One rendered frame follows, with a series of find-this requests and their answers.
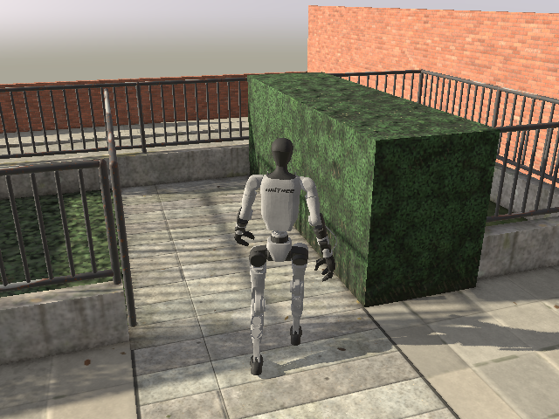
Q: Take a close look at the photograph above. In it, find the right robot hand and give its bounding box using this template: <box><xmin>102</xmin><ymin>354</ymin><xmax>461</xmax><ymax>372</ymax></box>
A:
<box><xmin>314</xmin><ymin>255</ymin><xmax>335</xmax><ymax>282</ymax></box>

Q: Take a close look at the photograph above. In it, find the left robot upper arm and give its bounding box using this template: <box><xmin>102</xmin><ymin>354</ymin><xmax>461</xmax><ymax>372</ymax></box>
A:
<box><xmin>239</xmin><ymin>175</ymin><xmax>263</xmax><ymax>221</ymax></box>

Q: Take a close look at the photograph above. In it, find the robot left forearm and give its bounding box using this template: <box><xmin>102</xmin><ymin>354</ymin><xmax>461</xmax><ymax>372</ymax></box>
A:
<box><xmin>235</xmin><ymin>207</ymin><xmax>249</xmax><ymax>235</ymax></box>

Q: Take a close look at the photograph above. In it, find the robot right forearm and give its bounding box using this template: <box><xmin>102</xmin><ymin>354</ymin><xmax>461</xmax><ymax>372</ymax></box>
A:
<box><xmin>314</xmin><ymin>213</ymin><xmax>333</xmax><ymax>258</ymax></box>

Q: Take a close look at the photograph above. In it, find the left robot thigh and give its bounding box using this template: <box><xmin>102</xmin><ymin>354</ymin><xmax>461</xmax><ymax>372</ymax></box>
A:
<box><xmin>249</xmin><ymin>245</ymin><xmax>267</xmax><ymax>315</ymax></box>

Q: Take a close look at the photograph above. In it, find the robot left foot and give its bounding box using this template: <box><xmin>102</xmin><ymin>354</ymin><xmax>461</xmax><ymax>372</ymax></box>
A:
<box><xmin>250</xmin><ymin>355</ymin><xmax>263</xmax><ymax>375</ymax></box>

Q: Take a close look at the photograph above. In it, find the right robot upper arm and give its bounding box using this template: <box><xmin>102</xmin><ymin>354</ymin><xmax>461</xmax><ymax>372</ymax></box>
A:
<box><xmin>300</xmin><ymin>176</ymin><xmax>322</xmax><ymax>226</ymax></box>

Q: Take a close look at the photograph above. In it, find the left robot hand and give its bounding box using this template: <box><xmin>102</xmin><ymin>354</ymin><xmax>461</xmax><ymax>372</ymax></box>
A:
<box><xmin>234</xmin><ymin>231</ymin><xmax>255</xmax><ymax>246</ymax></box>

